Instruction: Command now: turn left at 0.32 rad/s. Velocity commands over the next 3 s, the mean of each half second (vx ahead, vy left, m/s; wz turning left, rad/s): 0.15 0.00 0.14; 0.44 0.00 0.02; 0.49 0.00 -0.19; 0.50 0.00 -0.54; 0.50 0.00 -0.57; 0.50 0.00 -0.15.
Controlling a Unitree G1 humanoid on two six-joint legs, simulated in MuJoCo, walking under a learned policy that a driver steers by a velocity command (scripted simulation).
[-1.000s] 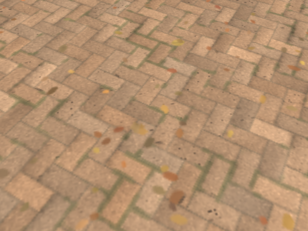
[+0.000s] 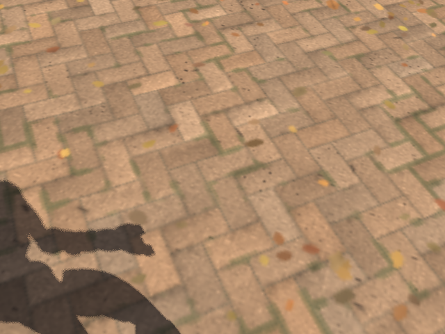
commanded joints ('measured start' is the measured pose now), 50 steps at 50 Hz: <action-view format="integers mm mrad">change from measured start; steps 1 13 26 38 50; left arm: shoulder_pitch -36 58 12 -208 160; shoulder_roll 76 142 106 11 109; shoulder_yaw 12 6 -1 -36 10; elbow -76 -44 -118 -159 -50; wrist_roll -6 10 -40 -18 -5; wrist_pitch -18 -44 -97 -112 -100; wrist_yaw -8 -9 -25 -79 -45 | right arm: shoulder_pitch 4 -41 286 299 171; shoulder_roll -159 -77 -134 -138 -131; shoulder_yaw -45 -24 -48 -29 -13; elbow -51 -8 104 165 128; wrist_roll -3 -3 9 17 53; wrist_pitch -6 -21 -132 -112 -144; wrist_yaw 5 13 43 18 26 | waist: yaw -30 23 -77 -93 87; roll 177 -180 166 108 -44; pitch -122 -5 26 84 -147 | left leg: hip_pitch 135 -38 467 258 -407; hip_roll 263 4 421 259 129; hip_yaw -265 90 -476 10 12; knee -98 145 -281 -372 833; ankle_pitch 278 -203 -290 215 -194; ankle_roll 187 -56 242 137 -27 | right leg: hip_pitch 39 216 -420 -175 580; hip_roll -7 -204 -44 -37 -306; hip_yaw -4 248 41 -89 458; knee -88 -613 287 -231 -577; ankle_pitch -33 -333 -143 411 10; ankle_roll -11 -221 -128 -72 -352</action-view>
